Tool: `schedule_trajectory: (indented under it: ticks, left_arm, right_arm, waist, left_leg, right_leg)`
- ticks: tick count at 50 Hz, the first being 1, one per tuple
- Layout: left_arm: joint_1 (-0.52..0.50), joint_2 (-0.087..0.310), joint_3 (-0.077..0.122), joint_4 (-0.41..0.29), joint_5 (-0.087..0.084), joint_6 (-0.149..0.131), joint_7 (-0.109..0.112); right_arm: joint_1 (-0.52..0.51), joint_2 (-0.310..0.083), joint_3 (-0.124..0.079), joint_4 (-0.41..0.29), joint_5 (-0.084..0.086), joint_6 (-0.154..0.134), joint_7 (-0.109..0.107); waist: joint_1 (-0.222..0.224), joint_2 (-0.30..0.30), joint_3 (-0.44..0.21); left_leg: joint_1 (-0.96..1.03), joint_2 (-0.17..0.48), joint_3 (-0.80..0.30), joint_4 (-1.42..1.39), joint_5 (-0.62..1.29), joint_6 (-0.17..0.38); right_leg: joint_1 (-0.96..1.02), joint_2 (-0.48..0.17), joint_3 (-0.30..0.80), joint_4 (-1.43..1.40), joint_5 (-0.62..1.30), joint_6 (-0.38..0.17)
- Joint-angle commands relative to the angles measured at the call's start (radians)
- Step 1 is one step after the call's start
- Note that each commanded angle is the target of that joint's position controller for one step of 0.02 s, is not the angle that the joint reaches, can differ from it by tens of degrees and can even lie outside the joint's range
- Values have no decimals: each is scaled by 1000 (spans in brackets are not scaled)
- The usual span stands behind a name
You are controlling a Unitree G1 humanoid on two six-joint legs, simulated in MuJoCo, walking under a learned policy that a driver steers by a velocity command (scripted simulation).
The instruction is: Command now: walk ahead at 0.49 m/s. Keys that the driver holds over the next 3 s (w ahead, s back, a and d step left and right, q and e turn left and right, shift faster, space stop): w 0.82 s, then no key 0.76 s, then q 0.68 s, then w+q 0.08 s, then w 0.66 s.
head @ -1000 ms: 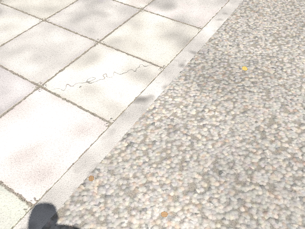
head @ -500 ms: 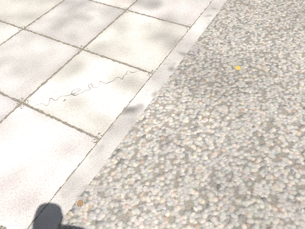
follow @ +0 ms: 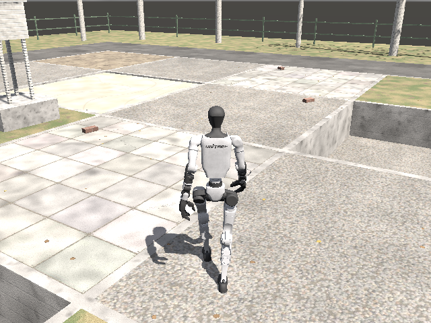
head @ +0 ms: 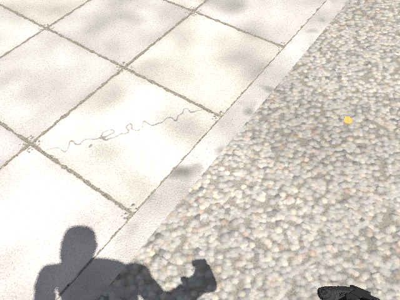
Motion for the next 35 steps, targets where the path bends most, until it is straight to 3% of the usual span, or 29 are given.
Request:
schedule_trajectory:
  ticks: [1,2,3,4,5,7,9,12,15,18,24,26,28,29,30,31,32,33,34,35]
  left_arm:
    - [-47,191,38,-35,4,-1,12]
    - [-63,169,30,-57,0,-3,4]
    - [62,41,9,-69,-11,1,-6]
    - [39,140,33,-54,-2,6,-6]
    - [-72,165,41,-94,4,2,-8]
    - [-142,143,43,-104,11,5,-18]
    - [-109,88,33,-93,24,32,-31]
    - [-186,81,34,-122,26,48,-42]
    - [-342,94,33,-171,19,53,-44]
    - [-461,84,25,-204,10,51,-47]
    - [-618,94,23,-254,7,43,-44]
    - [-605,104,28,-258,8,35,-42]
    - [-448,127,44,-209,10,23,-30]
    - [-273,152,59,-148,18,13,-21]
    - [-87,226,83,-107,44,4,-8]
    - [-26,316,107,-95,52,10,-10]
    - [-86,255,99,-97,10,23,-22]
    - [-196,208,85,-109,0,22,-25]
    - [-250,156,73,-113,2,13,-30]
    - [-265,128,65,-104,3,6,-27]
  right_arm:
    - [345,-152,-55,70,1,-19,-29]
    - [489,-204,-74,101,-21,-23,-43]
    - [520,-282,-92,104,-45,-23,-40]
    - [472,-224,-86,107,2,-16,-25]
    - [344,-177,-74,86,16,-17,-21]
    - [284,-93,-53,95,5,-37,-15]
    - [318,-67,-41,131,6,-55,-21]
    - [387,-109,-46,169,11,-73,-22]
    - [446,-115,-42,187,13,-69,-19]
    - [507,-112,-37,203,14,-67,-21]
    - [595,-125,-33,239,-4,-59,-38]
    - [579,-137,-36,245,-8,-56,-45]
    - [542,-154,-40,245,-6,-53,-48]
    - [523,-153,-39,242,-1,-51,-46]
    - [510,-126,-29,210,9,-55,-43]
    - [628,-24,-12,197,46,-53,-34]
    - [570,-132,-42,208,17,-51,-38]
    - [484,-128,-47,175,13,-54,-34]
    - [435,-109,-43,164,10,-58,-31]
    - [418,-96,-46,163,0,-48,-27]
  waist:
    - [-217,-101,-155]
    - [-270,-40,-245]
    - [-173,178,-335]
    - [-178,67,-318]
    - [-128,25,-130]
    - [-72,-38,-11]
    - [-27,-14,-13]
    - [-24,13,7]
    - [-59,20,33]
    - [-98,36,30]
    - [-142,56,38]
    - [-118,60,35]
    - [-42,68,-39]
    - [32,40,-129]
    - [96,-26,-252]
    - [49,-260,-376]
    - [39,-109,-322]
    - [-7,-84,-171]
    - [-29,-41,-103]
    - [-57,-43,-69]
  left_leg:
    - [434,-38,-23,-91,-15,64]
    - [658,116,-185,-108,-138,114]
    - [908,419,-646,-109,-124,257]
    - [860,430,-854,-279,-317,309]
    - [684,394,-689,-350,-395,263]
    - [452,312,-505,-414,-195,194]
    - [352,255,-384,-443,-80,150]
    - [334,224,-288,-475,19,138]
    - [379,197,-236,-490,98,111]
    - [435,180,-197,-474,185,76]
    - [644,236,-197,-399,323,90]
    - [682,259,-191,-345,434,85]
    - [666,247,-162,-171,678,58]
    - [597,209,-126,17,661,38]
    - [387,166,-97,291,363,19]
    - [27,-23,-36,672,-361,-29]
    - [-63,5,-174,754,-415,-11]
    - [-95,52,-178,731,-319,-7]
    - [-67,84,-174,681,-256,-11]
    - [-29,107,-169,633,-231,-17]
  right_leg:
    - [-133,-268,35,462,1241,6]
    - [-308,-226,14,725,929,-3]
    - [-655,-48,-33,1123,-38,25]
    - [-811,-21,53,1245,-106,7]
    - [-865,-94,62,1189,16,-3]
    - [-776,-148,56,1082,92,2]
    - [-680,-174,45,1001,104,27]
    - [-736,-201,5,908,172,53]
    - [-830,-221,-29,761,296,74]
    - [-826,-202,-60,600,391,84]
    - [-845,-158,-80,428,350,58]
    - [-792,-138,-83,380,272,30]
    - [-571,-77,-104,317,212,-9]
    - [-354,-65,-106,261,253,-38]
    - [-80,-251,91,257,176,-92]
    - [172,-538,580,166,120,-238]
    - [97,-499,640,96,99,-222]
    - [-45,-464,471,75,137,-190]
    - [-164,-421,370,39,247,-165]
    - [-241,-376,290,19,306,-133]
Next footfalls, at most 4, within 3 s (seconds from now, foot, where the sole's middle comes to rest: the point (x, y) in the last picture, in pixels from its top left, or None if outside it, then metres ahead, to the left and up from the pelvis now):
0.04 left None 0.19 0.06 -0.76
0.58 right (262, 283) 0.49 -0.12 -0.76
1.10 left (216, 217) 0.72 0.04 -0.76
1.44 right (271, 240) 0.64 -0.16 -0.76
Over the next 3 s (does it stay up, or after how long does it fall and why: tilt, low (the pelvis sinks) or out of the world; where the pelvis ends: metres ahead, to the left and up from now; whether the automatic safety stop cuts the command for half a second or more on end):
stays up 0.79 0.09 0.02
